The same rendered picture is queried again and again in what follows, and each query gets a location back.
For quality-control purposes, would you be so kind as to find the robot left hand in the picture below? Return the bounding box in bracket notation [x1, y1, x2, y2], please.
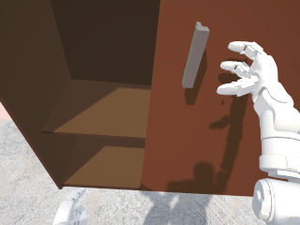
[52, 187, 89, 225]

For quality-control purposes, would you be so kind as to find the right robot upper arm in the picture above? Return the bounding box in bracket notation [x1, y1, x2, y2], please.
[251, 178, 300, 225]

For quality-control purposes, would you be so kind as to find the right robot forearm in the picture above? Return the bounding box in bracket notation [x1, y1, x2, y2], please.
[252, 81, 300, 184]

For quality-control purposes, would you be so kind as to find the handle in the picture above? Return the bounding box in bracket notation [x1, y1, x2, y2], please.
[182, 22, 210, 88]

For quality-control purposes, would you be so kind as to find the robot right hand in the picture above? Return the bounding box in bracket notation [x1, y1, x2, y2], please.
[217, 41, 278, 97]

